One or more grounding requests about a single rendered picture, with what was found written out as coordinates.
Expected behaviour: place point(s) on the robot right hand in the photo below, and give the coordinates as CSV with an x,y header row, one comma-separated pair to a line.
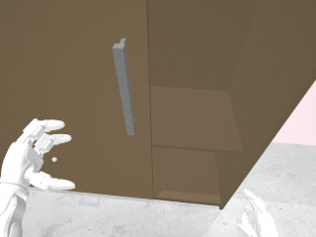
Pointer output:
x,y
263,223

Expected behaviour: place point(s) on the robot left forearm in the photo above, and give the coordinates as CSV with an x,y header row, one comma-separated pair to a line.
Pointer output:
x,y
12,209

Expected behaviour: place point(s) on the robot left hand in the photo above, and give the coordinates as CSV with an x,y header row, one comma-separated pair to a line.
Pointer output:
x,y
17,165

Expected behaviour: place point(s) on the handle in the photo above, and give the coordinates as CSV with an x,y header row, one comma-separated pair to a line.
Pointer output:
x,y
120,58

